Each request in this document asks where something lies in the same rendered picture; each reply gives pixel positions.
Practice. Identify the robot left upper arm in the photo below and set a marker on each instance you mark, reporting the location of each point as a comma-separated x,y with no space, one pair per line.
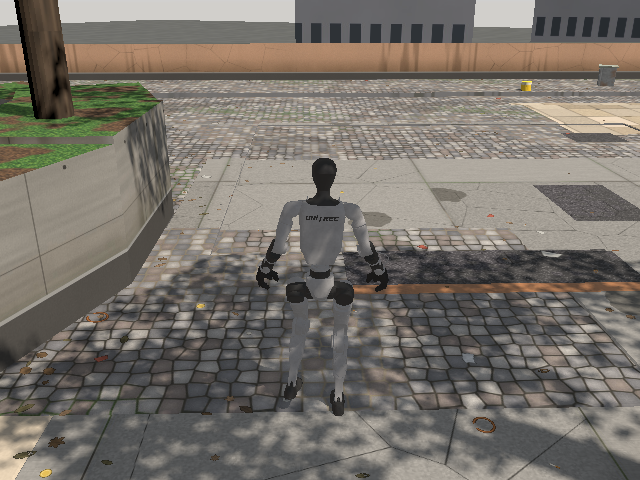
291,209

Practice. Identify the robot right upper arm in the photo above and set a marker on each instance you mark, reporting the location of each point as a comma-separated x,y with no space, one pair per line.
353,212

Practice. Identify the robot left hand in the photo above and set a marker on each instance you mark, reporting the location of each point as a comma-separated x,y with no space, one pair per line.
260,278

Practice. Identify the right robot shin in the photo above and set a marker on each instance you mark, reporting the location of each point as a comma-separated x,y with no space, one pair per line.
339,365

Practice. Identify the robot right forearm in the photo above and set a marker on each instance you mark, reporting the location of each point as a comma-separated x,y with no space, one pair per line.
374,261

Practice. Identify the robot left forearm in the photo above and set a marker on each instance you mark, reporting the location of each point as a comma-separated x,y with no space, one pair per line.
270,259

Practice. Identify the robot right hand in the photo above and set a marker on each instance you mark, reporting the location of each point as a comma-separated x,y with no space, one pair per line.
382,278

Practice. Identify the left robot foot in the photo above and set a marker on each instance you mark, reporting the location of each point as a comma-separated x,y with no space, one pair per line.
290,391

